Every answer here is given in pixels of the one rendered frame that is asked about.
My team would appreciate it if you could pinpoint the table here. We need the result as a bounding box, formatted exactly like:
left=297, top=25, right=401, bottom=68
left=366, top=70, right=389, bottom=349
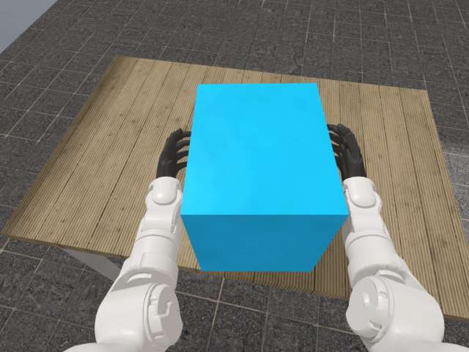
left=1, top=56, right=469, bottom=328

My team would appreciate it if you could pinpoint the robot right forearm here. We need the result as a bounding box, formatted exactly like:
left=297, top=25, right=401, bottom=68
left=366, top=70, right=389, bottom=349
left=341, top=177, right=445, bottom=341

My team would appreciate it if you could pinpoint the carton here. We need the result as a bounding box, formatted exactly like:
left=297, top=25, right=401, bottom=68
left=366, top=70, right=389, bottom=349
left=180, top=83, right=349, bottom=272

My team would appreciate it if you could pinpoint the robot right hand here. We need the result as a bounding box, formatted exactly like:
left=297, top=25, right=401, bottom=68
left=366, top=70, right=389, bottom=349
left=327, top=123, right=366, bottom=182

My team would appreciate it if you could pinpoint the robot left forearm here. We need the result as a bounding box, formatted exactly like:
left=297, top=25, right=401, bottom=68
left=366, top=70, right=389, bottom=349
left=95, top=177, right=183, bottom=342

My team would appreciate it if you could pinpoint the robot left hand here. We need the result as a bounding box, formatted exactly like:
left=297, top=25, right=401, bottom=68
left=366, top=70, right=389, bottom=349
left=156, top=128, right=191, bottom=179

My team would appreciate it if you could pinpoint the robot left upper arm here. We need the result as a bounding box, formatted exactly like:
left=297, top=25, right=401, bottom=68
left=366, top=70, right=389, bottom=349
left=63, top=282, right=182, bottom=352

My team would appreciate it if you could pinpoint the robot right upper arm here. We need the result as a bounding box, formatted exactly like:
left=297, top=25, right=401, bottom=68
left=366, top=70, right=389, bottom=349
left=346, top=276, right=469, bottom=352

